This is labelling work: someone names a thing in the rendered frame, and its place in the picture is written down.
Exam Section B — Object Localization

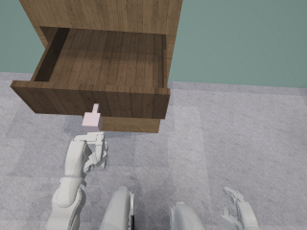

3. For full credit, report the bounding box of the cabinet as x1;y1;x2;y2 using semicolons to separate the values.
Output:
19;0;183;133

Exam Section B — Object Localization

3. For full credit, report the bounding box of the robot left forearm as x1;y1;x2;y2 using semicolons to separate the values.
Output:
43;175;87;230

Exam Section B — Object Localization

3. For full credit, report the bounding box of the robot thigh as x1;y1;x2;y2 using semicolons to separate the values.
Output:
99;190;134;230
169;204;206;230

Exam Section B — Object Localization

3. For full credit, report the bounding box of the right robot hand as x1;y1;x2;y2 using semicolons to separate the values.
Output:
221;187;260;230

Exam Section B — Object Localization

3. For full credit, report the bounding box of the handle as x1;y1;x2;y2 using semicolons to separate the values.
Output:
82;103;103;132

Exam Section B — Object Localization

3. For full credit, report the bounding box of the drawer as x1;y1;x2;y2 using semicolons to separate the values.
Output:
10;27;171;120

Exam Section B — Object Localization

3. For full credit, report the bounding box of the left robot hand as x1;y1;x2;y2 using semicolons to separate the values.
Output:
64;131;108;179

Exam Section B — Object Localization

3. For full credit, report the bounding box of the right robot thigh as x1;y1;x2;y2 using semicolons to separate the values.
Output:
169;204;206;230

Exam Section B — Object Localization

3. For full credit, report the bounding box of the left robot thigh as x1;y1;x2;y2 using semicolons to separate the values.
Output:
99;190;134;230

